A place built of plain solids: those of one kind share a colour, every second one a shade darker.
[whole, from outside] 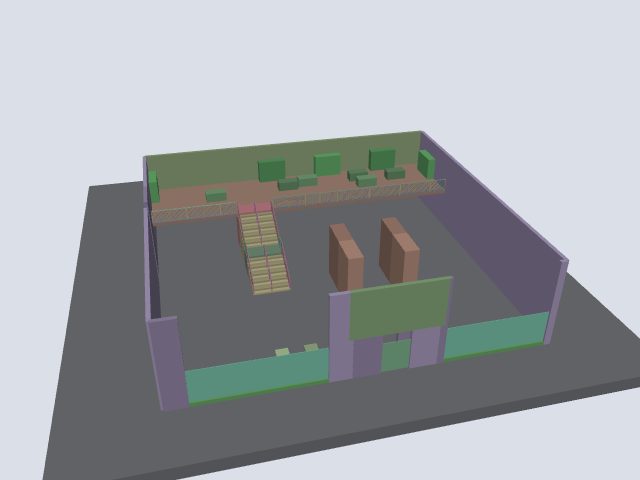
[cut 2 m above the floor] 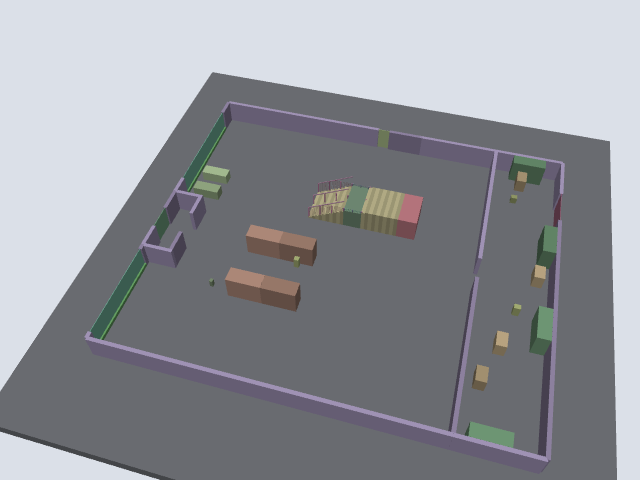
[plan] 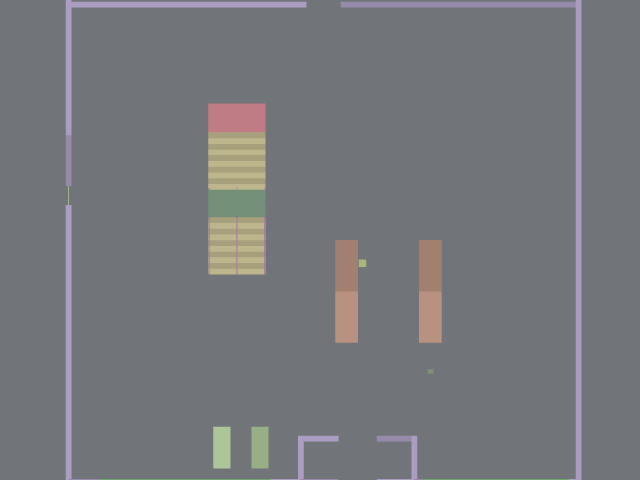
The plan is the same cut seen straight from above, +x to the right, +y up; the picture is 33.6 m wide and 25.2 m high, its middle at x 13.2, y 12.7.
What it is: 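A store; runs of fixtures between aisles, tills by the way out, a stock room at the back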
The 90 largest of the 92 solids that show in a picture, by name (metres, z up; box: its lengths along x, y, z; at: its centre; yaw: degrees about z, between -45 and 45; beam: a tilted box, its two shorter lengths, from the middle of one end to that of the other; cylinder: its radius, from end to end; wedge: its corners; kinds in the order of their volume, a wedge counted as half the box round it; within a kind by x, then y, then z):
{
 "wall_1": {"box": [0.3, 14.54, 6.93], "at": [0.0, 7.27, 3.42]},
 "wall_2": {"box": [0.3, 2.95, 6.93], "at": [0.0, 17.01, 3.42]},
 "wall_3": {"box": [0.3, 6.87, 3.27], "at": [0.0, 21.63, 1.58]},
 "wall_4": {"box": [0.3, 6.87, 3.67], "at": [0.0, 21.63, 5.05]},
 "wall_5": {"box": [0.3, 5.67, 3.27], "at": [0.0, 27.89, 1.58]},
 "wall_6": {"box": [1.6, 0.3, 6.93], "at": [0.8, 0.0, 3.42]},
 "wall_7": {"box": [3.86, 0.3, 3.27], "at": [1.93, 30.73, 1.58]},
 "wall_8": {"box": [12.34, 0.3, 3.27], "at": [6.32, 25.06, 1.58]},
 "wall_9": {"box": [1.6, 0.3, 6.93], "at": [11.4, 0.0, 3.42]},
 "wall_10": {"box": [0.3, 2.28, 3.27], "at": [12.2, 1.29, 1.58]},
 "wall_11": {"box": [1.98, 0.3, 3.27], "at": [13.19, 0.0, 1.58]},
 "wall_12": {"box": [1.83, 0.3, 3.27], "at": [13.26, 2.28, 1.58]},
 "wall_13": {"box": [19.92, 0.3, 3.27], "at": [16.82, 30.73, 1.58]},
 "wall_14": {"box": [1.83, 0.3, 3.27], "at": [17.09, 2.28, 1.58]},
 "wall_15": {"box": [1.98, 0.3, 3.27], "at": [17.17, 0.0, 1.58]},
 "wall_16": {"box": [0.3, 2.28, 3.27], "at": [18.15, 1.29, 1.58]},
 "wall_17": {"box": [0.5, 0.3, 6.93], "at": [18.4, 0.0, 3.42]},
 "wall_18": {"box": [12.34, 0.3, 3.27], "at": [20.46, 25.06, 1.58]},
 "wall_19": {"box": [0.5, 0.3, 6.93], "at": [26.53, 0.0, 3.42]},
 "wall_20": {"box": [0.3, 18.49, 6.93], "at": [26.78, 9.25, 3.42]},
 "wall_21": {"box": [0.3, 6.87, 3.27], "at": [26.78, 21.63, 1.58]},
 "wall_22": {"box": [0.3, 6.87, 3.67], "at": [26.78, 21.63, 5.05]},
 "wall_23": {"box": [0.3, 5.67, 3.27], "at": [26.78, 27.89, 1.58]},
 "run_bay_1": {"box": [1.2, 2.7, 4.55], "at": [14.6, 8.65, 2.23]},
 "run_bay_2": {"box": [1.2, 2.7, 4.55], "at": [14.6, 11.35, 2.23]},
 "run_bay_3": {"box": [1.2, 2.7, 4.55], "at": [19.0, 8.65, 2.23]},
 "run_bay_4": {"box": [1.2, 2.7, 4.55], "at": [19.0, 11.35, 2.23]},
 "floor_slab_1": {"box": [7.2, 6.57, 0.3], "at": [3.75, 21.63, 3.37]},
 "floor_slab_2": {"box": [3.0, 5.06, 0.3], "at": [8.84, 22.38, 3.37]},
 "floor_slab_3": {"box": [16.3, 6.57, 0.3], "at": [18.48, 21.63, 3.37]},
 "stair_tread_slab_1": {"box": [3.0, 0.32, 0.21], "at": [8.84, 11.05, 0.06]},
 "stair_tread_slab_2": {"box": [3.0, 0.32, 0.37], "at": [8.84, 11.35, 0.14]},
 "stair_tread_slab_3": {"box": [3.0, 0.32, 0.53], "at": [8.84, 11.65, 0.22]},
 "stair_tread_slab_4": {"box": [3.0, 0.32, 0.69], "at": [8.84, 11.95, 0.3]},
 "stair_tread_slab_5": {"box": [3.0, 0.32, 0.85], "at": [8.84, 12.25, 0.38]},
 "stair_tread_slab_6": {"box": [3.0, 0.32, 1.01], "at": [8.84, 12.55, 0.46]},
 "stair_tread_slab_7": {"box": [3.0, 0.32, 1.17], "at": [8.84, 12.85, 0.54]},
 "stair_tread_slab_8": {"box": [3.0, 0.32, 1.33], "at": [8.84, 13.15, 0.62]},
 "stair_tread_slab_9": {"box": [3.0, 0.32, 1.49], "at": [8.84, 13.45, 0.69]},
 "stair_tread_slab_10": {"box": [3.0, 0.32, 1.65], "at": [8.84, 13.75, 0.77]},
 "stair_tread_slab_11": {"box": [3.0, 0.32, 1.97], "at": [8.84, 15.5, 0.93]},
 "stair_tread_slab_12": {"box": [3.0, 0.32, 2.13], "at": [8.84, 15.8, 1.02]},
 "stair_tread_slab_13": {"box": [3.0, 0.32, 2.29], "at": [8.84, 16.1, 1.09]},
 "stair_tread_slab_14": {"box": [3.0, 0.32, 2.45], "at": [8.84, 16.4, 1.17]},
 "stair_tread_slab_15": {"box": [3.0, 0.32, 2.61], "at": [8.84, 16.7, 1.26]},
 "stair_tread_slab_16": {"box": [3.0, 0.32, 2.77], "at": [8.84, 17.0, 1.34]},
 "stair_tread_slab_17": {"box": [3.0, 0.32, 2.93], "at": [8.84, 17.3, 1.41]},
 "stair_tread_slab_18": {"box": [3.0, 0.32, 3.09], "at": [8.84, 17.6, 1.5]},
 "stair_tread_slab_19": {"box": [3.0, 0.32, 3.25], "at": [8.84, 17.9, 1.57]},
 "stair_tread_slab_20": {"box": [3.0, 0.32, 3.41], "at": [8.84, 18.2, 1.65]},
 "wall_back_1": {"box": [26.78, 0.3, 3.67], "at": [13.39, 25.06, 5.05]},
 "stockrack_1": {"box": [1.0, 2.7, 2.45], "at": [0.65, 27.98, 1.18]},
 "stockrack_2": {"box": [2.7, 1.0, 2.45], "at": [9.06, 30.08, 1.18]},
 "stockrack_3": {"box": [2.7, 1.0, 2.45], "at": [17.01, 30.08, 1.18]},
 "stockrack_4": {"box": [1.0, 2.7, 2.45], "at": [26.13, 27.31, 1.18]},
 "mshelf_1": {"box": [0.7, 2.5, 2.05], "at": [0.5, 23.47, 4.49]},
 "mshelf_2": {"box": [2.5, 0.7, 2.05], "at": [11.47, 24.56, 4.49]},
 "mshelf_3": {"box": [2.5, 0.7, 2.05], "at": [16.92, 24.56, 4.49]},
 "mshelf_4": {"box": [2.5, 0.7, 2.05], "at": [22.53, 24.56, 4.49]},
 "mshelf_5": {"box": [0.7, 2.5, 2.05], "at": [26.28, 22.25, 4.49]},
 "stair_landing_top_slab_1": {"box": [3.0, 1.52, 3.57], "at": [8.84, 19.1, 1.73]},
 "mtable_1": {"box": [1.8, 0.9, 0.85], "at": [5.82, 21.59, 3.89]},
 "mtable_2": {"box": [1.8, 0.9, 0.85], "at": [12.56, 22.31, 3.89]},
 "mtable_3": {"box": [1.8, 0.9, 0.85], "at": [14.49, 22.71, 3.89]},
 "mtable_4": {"box": [1.8, 0.9, 0.85], "at": [19.49, 22.76, 3.89]},
 "mtable_5": {"box": [1.8, 0.9, 0.85], "at": [19.88, 21.27, 3.89]},
 "mtable_6": {"box": [1.8, 0.9, 0.85], "at": [23.07, 22.23, 3.89]},
 "stair_landing_slab_1": {"box": [3.0, 1.47, 1.81], "at": [8.84, 14.63, 0.85]},
 "wall_front_1": {"box": [6.56, 0.3, 3.67], "at": [15.18, 0.0, 5.05]},
 "stockpallet_1": {"box": [1.2, 0.8, 1.25], "at": [1.79, 27.6, 0.57]},
 "stockpallet_2": {"box": [1.2, 0.8, 1.25], "at": [11.87, 29.67, 0.57]},
 "stockpallet_3": {"box": [1.2, 0.8, 1.25], "at": [18.57, 27.45, 0.57]},
 "stockpallet_4": {"box": [1.2, 0.8, 1.25], "at": [21.65, 26.4, 0.57]},
 "till_body_1": {"box": [0.9, 2.2, 0.95], "at": [8.05, 1.8, 0.42]},
 "till_body_2": {"box": [0.9, 2.2, 0.95], "at": [10.05, 1.8, 0.42]},
 "wall_sill_front_1": {"box": [9.0, 0.3, 0.35], "at": [6.1, 0.0, 0.12]},
 "wall_sill_front_2": {"box": [7.62, 0.3, 0.35], "at": [22.46, 0.0, 0.12]},
 "front_pane_1": {"box": [9.0, 0.04, 2.5], "at": [6.1, 0.0, 1.55]},
 "front_pane_2": {"box": [7.62, 0.04, 2.5], "at": [22.46, 0.0, 1.55]},
 "clutter_carton_stack_body_1": {"box": [0.4, 0.5, 0.65], "at": [3.77, 27.23, 0.28]},
 "clutter_carton_stack_body_2": {"box": [0.4, 0.5, 0.95], "at": [15.31, 28.33, 0.42]},
 "clutter_carton_stack_body_3": {"box": [0.4, 0.4, 0.95], "at": [15.43, 11.48, 0.42]},
 "stair_rail_top_1": {"wedge": [[7.36, 10.89, 1.21], [7.36, 10.92, 1.16], [7.36, 13.9, 2.81], [7.36, 13.92, 2.76], [7.42, 10.89, 1.21], [7.42, 10.92, 1.16], [7.42, 13.9, 2.81], [7.42, 13.92, 2.76]]},
 "stair_rail_top_2": {"wedge": [[8.81, 10.89, 1.21], [8.81, 10.92, 1.16], [8.81, 13.9, 2.81], [8.81, 13.92, 2.76], [8.87, 10.89, 1.21], [8.87, 10.92, 1.16], [8.87, 13.9, 2.81], [8.87, 13.92, 2.76]]},
 "stair_rail_top_3": {"wedge": [[10.26, 10.89, 1.21], [10.26, 10.92, 1.16], [10.26, 13.9, 2.81], [10.26, 13.92, 2.76], [10.32, 10.89, 1.21], [10.32, 10.92, 1.16], [10.32, 13.9, 2.81], [10.32, 13.92, 2.76]]},
 "goods_leaf_1": {"box": [3.0, 0.04, 3.05], "at": [5.36, 30.73, 1.48]},
 "front_doors_shut_1": {"box": [2.04, 0.04, 2.45], "at": [15.18, 0.0, 1.18]},
 "fire_exit_leaf_1": {"box": [0.04, 1.0, 2.15], "at": [0.0, 15.04, 1.02]},
 "stair_rail_edge_top_1": {"box": [16.29, 0.05, 0.05], "at": [18.48, 18.39, 4.59]},
 "stair_toe_edge_board_1": {"box": [16.28, 0.015, 0.17], "at": [18.48, 18.37, 3.55]}
}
